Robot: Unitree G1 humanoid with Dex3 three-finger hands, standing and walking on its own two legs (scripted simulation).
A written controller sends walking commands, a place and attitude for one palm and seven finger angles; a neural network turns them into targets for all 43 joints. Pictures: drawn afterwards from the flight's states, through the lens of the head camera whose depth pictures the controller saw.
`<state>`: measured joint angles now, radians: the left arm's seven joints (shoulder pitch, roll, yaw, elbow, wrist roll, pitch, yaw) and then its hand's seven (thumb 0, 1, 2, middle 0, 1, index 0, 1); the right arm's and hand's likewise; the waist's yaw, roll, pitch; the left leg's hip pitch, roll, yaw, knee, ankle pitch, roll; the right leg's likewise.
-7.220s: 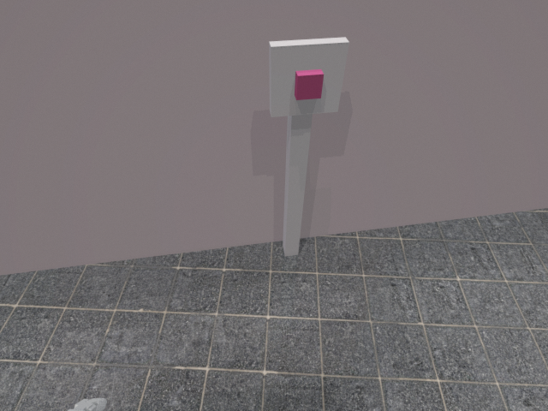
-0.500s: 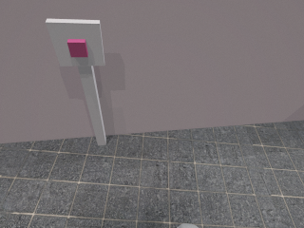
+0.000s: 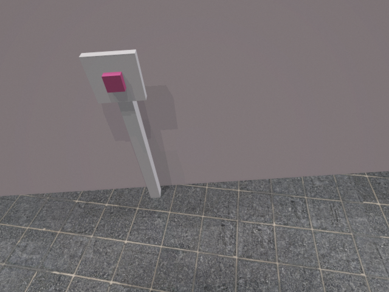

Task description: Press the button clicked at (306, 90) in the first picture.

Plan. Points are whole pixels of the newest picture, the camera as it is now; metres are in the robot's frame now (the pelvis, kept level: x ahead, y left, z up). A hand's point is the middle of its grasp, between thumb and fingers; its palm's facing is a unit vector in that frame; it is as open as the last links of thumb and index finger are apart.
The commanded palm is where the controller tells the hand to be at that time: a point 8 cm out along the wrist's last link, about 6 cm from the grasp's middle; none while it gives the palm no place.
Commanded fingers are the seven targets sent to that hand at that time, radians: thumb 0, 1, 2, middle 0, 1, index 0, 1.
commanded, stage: take the last steps up to it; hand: left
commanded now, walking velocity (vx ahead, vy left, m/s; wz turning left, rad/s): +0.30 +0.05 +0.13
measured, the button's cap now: (114, 81) +0.77 +0.31 +0.05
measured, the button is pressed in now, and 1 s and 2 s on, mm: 0 0 0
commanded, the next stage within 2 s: come to a stop and stand still in 0.86 s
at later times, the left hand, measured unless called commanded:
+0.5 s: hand out of the picture -0.05 +0.18 -0.18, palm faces +0.23 -0.97 -0.11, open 7.4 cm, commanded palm none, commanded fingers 0.00 0.90 0.90 -0.20 -0.30 -0.20 -0.30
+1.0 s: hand (130, 206) +0.41 +0.23 -0.18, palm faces -0.05 -0.98 -0.21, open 7.3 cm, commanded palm none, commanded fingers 0.00 0.90 0.90 -0.20 -0.30 -0.20 -0.30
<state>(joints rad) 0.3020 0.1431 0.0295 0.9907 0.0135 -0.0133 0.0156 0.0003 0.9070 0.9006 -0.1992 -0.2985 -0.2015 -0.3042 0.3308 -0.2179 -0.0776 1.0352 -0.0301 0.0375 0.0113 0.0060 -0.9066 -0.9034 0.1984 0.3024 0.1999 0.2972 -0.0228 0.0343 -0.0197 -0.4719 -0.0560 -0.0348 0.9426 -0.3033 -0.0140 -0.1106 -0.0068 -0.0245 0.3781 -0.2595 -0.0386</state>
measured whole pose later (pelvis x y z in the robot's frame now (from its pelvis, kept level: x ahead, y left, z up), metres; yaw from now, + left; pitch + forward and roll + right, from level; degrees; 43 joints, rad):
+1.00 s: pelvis +0.27 +0.06 -0.02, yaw +0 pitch -2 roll +1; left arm 0.09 0.18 0.05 0.99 0.03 -0.03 -0.01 0.00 0.91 0.90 -0.19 -0.30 -0.20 -0.30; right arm 0.49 -0.13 -0.03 1.17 -0.02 -0.04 -0.03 0.00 -0.91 -0.90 0.20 0.30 0.20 0.30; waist -0.07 0.00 0.08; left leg -0.01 0.05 0.20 0.54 -0.45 -0.01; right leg -0.36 -0.05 -0.13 0.57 -0.13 -0.04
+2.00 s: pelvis +0.24 +0.08 -0.01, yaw +0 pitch -2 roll -1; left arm 0.33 0.15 0.01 1.02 0.02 0.00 0.02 0.01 0.93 0.90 -0.20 -0.30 -0.20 -0.30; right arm 0.33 -0.17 0.00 1.04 -0.01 0.01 -0.02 0.01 -0.91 -0.90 0.20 0.30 0.20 0.30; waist -0.02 0.01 0.01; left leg -0.24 0.02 0.03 0.53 -0.27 0.01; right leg -0.23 0.06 -0.06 0.48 -0.23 -0.07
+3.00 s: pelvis +0.25 +0.10 -0.02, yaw +2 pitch +1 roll +0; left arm 0.49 0.18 -0.01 0.18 -0.16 -0.10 0.14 0.05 0.97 0.90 -0.26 -0.37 -0.26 -0.38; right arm 0.33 -0.24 0.00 0.82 0.04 -0.25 -0.07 0.02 -0.92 -0.90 0.20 0.30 0.20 0.30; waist -0.04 0.04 -0.03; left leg -0.32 -0.04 0.01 0.60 -0.30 0.03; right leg -0.33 0.00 -0.07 0.62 -0.31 -0.03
